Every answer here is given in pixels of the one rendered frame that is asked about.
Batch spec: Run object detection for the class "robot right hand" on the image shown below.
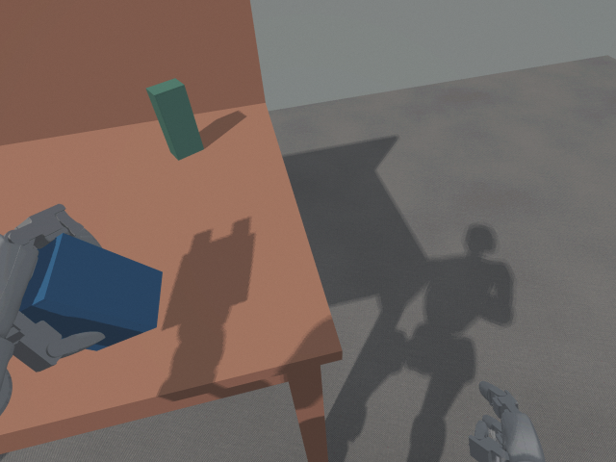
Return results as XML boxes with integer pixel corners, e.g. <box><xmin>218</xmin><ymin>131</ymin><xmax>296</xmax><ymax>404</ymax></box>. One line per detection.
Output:
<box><xmin>469</xmin><ymin>381</ymin><xmax>546</xmax><ymax>462</ymax></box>

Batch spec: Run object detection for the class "table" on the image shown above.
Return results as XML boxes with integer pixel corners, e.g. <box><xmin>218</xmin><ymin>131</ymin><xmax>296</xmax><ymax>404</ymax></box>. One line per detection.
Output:
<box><xmin>0</xmin><ymin>0</ymin><xmax>343</xmax><ymax>462</ymax></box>

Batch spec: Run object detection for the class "sponge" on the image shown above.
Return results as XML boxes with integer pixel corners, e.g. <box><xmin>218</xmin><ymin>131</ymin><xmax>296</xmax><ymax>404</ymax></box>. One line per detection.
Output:
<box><xmin>19</xmin><ymin>233</ymin><xmax>163</xmax><ymax>351</ymax></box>

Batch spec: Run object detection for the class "robot left hand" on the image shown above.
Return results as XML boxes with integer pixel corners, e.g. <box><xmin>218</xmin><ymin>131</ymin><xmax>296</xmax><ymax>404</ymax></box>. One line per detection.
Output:
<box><xmin>0</xmin><ymin>204</ymin><xmax>106</xmax><ymax>372</ymax></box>

